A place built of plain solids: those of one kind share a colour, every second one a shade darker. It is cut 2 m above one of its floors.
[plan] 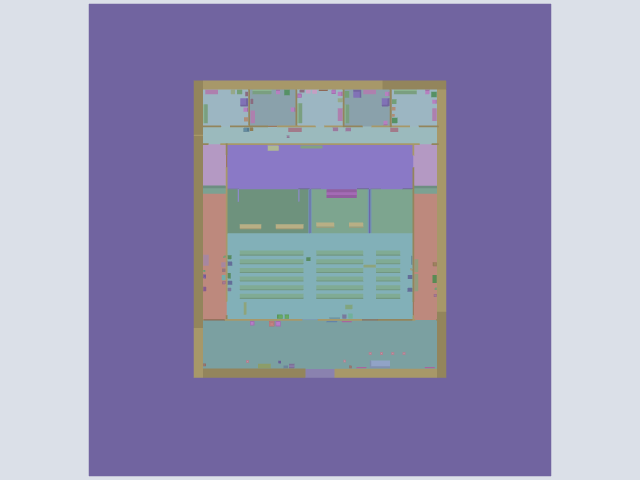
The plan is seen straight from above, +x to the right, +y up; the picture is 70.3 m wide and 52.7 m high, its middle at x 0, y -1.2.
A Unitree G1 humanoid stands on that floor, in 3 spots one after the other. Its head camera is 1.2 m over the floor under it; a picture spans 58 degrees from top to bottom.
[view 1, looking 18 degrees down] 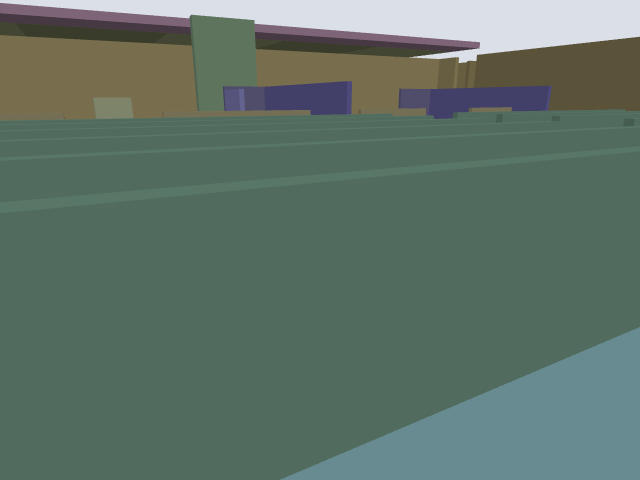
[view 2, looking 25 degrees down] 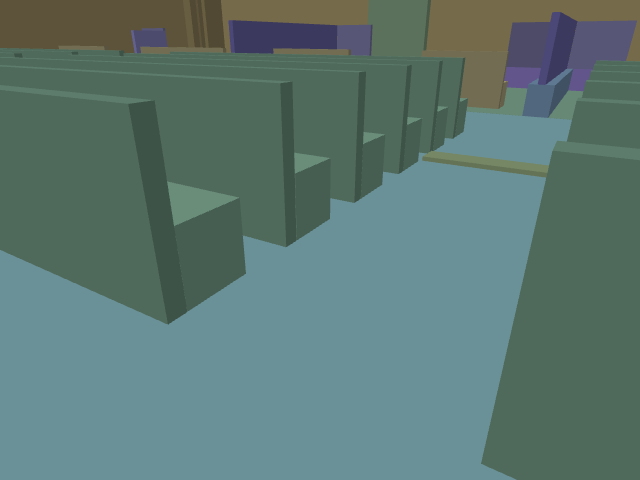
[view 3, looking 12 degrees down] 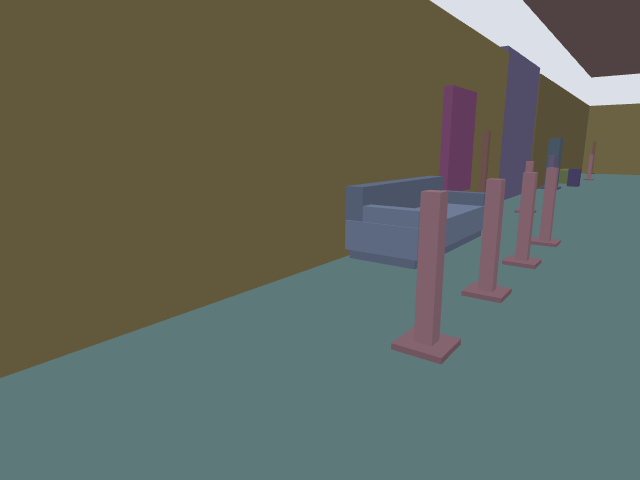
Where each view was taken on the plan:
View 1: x -6.20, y -8.72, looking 62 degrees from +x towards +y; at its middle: seats_parterre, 1.25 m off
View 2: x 6.20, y -8.72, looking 121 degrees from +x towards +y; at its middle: floor_parterre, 2.84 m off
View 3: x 11.60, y -12.70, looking -143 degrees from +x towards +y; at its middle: wall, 4.46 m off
